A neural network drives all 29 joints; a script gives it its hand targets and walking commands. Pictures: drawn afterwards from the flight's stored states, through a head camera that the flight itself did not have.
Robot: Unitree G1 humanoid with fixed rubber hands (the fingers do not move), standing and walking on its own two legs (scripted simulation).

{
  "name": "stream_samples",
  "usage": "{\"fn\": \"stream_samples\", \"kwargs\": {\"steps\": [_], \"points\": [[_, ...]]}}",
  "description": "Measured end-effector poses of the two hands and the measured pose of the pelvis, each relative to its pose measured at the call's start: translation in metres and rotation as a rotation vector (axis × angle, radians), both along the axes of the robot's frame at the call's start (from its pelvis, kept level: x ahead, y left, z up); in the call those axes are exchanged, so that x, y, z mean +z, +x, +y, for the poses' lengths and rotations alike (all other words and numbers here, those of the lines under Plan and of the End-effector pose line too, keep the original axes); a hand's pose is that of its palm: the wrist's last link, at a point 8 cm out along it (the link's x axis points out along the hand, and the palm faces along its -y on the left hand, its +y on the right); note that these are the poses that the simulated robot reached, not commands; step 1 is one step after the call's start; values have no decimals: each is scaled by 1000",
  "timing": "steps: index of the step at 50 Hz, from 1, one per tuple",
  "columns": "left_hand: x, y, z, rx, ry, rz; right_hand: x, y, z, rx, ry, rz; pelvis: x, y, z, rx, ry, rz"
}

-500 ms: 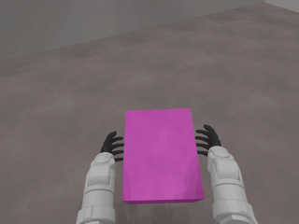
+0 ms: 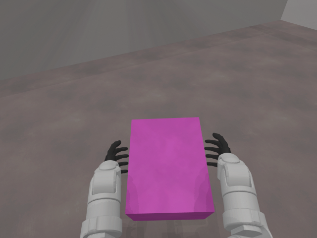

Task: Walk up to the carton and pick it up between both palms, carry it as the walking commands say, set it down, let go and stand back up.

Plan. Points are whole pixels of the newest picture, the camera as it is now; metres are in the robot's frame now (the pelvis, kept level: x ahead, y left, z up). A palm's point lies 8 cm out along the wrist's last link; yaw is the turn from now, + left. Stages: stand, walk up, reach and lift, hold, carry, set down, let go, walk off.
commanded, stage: reach and lift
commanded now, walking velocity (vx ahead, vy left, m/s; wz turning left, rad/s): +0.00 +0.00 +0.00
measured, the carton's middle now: (167, 168) +0.34 -0.01 -0.03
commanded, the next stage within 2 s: hold in 0.74 s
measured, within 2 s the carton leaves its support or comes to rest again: neither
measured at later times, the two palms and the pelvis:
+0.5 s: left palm (111, 168) +0.29 +0.14 +0.04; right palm (223, 159) +0.30 -0.16 +0.05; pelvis +0.01 +0.00 +0.00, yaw +0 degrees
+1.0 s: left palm (110, 174) +0.28 +0.14 +0.04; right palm (225, 165) +0.28 -0.16 +0.05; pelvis +0.00 +0.00 +0.00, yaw +0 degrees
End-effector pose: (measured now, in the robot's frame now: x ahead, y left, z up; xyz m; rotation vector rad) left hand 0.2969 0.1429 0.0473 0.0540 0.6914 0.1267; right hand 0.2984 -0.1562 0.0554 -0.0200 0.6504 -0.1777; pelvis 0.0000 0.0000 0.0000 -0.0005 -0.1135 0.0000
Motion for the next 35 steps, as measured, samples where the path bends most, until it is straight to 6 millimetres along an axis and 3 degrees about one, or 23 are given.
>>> {"fn": "stream_samples", "kwargs": {"steps": [19,35], "points": [[-4,-1,3,10,6,9,-4,5,2,30,-8,8,1,5,-3,1,2,14],[-5,-9,1,-5,7,10,-5,-4,-1,39,-13,11,1,4,-5,3,3,9]]}}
